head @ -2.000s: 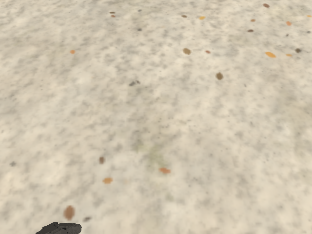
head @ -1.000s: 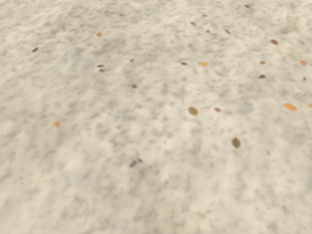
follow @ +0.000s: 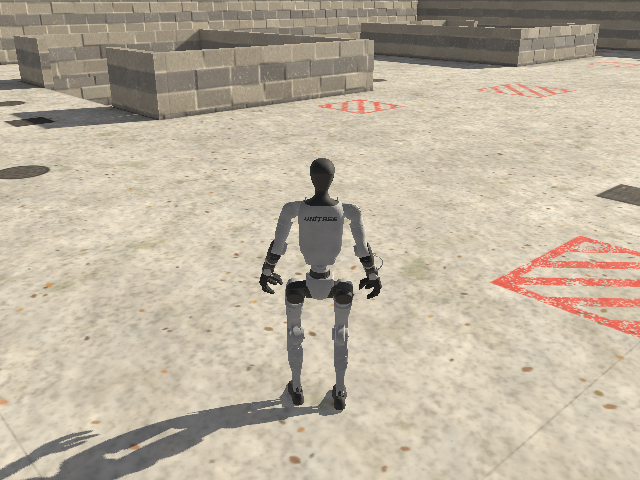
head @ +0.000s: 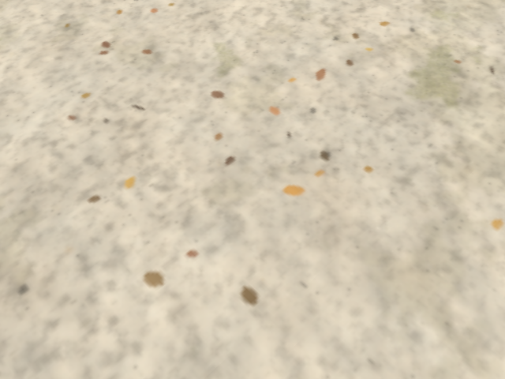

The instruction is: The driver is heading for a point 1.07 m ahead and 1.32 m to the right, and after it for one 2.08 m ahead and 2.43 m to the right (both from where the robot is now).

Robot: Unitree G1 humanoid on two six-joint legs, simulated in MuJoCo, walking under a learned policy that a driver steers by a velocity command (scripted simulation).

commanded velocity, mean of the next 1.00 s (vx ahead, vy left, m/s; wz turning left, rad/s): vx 0.31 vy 0.00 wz -0.33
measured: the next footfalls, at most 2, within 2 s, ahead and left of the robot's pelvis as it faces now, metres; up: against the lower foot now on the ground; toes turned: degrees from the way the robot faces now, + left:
right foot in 0.04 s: +0.04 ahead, -0.10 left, +0.00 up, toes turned -2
left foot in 0.52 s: +0.13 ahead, +0.08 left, +0.00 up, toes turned -9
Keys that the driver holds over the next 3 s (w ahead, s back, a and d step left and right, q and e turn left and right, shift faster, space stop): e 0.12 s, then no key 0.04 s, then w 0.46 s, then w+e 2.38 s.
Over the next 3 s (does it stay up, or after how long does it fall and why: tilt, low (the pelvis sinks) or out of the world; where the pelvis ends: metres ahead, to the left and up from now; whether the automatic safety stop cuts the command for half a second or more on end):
stays up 0.99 -0.83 0.01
